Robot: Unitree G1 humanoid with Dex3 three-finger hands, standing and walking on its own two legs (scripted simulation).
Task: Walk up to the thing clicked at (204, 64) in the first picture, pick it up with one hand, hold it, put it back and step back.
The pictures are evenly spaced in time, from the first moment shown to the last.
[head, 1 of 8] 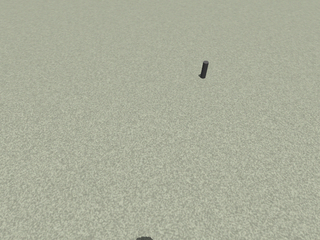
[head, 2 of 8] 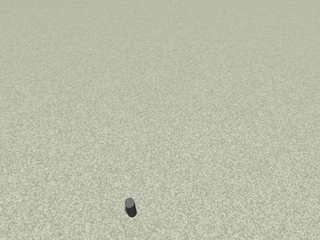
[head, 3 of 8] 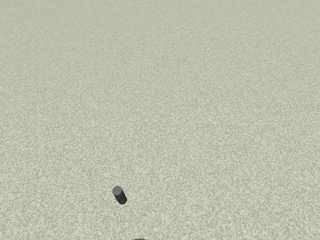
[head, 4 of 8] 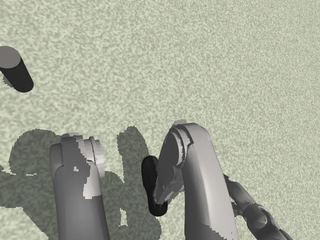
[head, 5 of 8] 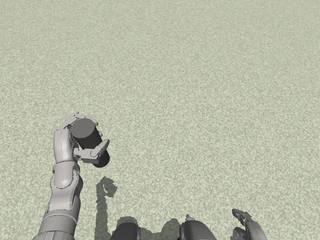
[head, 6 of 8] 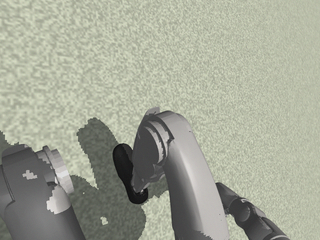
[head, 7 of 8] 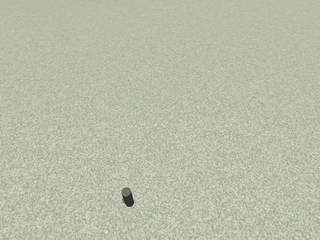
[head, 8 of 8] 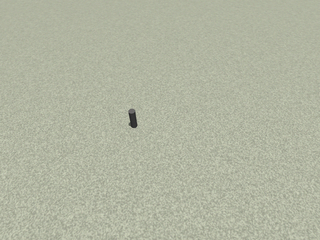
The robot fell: no
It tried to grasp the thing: yes
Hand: left
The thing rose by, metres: 0.66
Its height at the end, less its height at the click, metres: +0.00
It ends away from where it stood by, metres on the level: 0.01
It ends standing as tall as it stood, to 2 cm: yes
